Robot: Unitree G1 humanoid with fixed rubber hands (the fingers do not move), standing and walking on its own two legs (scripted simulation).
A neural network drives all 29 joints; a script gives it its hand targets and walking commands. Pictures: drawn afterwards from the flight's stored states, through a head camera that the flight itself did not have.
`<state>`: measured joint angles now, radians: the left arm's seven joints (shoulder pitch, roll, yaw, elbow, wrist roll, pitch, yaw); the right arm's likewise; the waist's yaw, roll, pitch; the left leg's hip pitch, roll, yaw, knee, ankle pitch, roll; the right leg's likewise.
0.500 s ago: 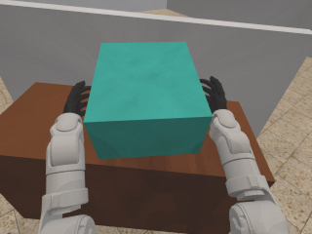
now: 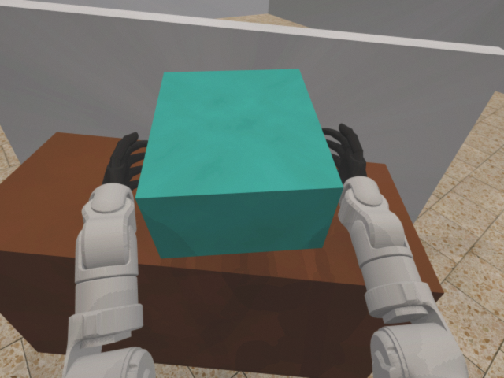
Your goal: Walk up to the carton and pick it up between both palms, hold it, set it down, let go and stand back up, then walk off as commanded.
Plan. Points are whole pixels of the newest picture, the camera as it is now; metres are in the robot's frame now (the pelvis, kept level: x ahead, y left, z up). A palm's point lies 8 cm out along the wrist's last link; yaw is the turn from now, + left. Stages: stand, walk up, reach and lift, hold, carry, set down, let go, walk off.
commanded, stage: hold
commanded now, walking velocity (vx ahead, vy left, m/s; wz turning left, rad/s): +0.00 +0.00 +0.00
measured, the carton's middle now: (237, 153) +0.44 +0.00 +0.17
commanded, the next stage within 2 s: set down in 0.38 s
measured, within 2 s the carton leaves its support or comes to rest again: neither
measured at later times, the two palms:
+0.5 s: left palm (117, 189) +0.35 +0.18 +0.18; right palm (349, 178) +0.35 -0.17 +0.19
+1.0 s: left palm (133, 200) +0.38 +0.17 +0.13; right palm (340, 194) +0.38 -0.17 +0.14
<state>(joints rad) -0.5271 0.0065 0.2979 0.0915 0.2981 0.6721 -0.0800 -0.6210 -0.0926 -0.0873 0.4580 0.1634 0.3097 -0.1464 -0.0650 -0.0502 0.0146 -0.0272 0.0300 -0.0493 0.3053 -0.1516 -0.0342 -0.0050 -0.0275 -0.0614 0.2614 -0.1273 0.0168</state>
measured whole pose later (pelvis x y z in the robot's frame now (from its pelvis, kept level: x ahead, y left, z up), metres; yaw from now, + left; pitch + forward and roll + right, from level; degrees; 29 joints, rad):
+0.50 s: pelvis +0.00 +0.00 +0.00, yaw +1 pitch -8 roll -1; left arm -0.49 0.01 0.27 0.09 0.30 0.64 -0.08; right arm -0.56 -0.08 -0.08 0.40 0.14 0.30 -0.15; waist -0.06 -0.05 0.02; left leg -0.01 0.03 -0.06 0.31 -0.16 -0.04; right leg 0.02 -0.03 -0.07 0.25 -0.13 0.02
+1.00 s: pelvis +0.02 +0.00 +0.00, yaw +0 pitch -5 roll -1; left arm -0.46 0.00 0.21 0.26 0.25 0.34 -0.03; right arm -0.48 -0.05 -0.20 0.54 0.02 -0.10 -0.08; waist -0.01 -0.05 0.06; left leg -0.04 0.04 -0.04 0.29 -0.17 -0.03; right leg 0.00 -0.03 -0.08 0.24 -0.14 0.02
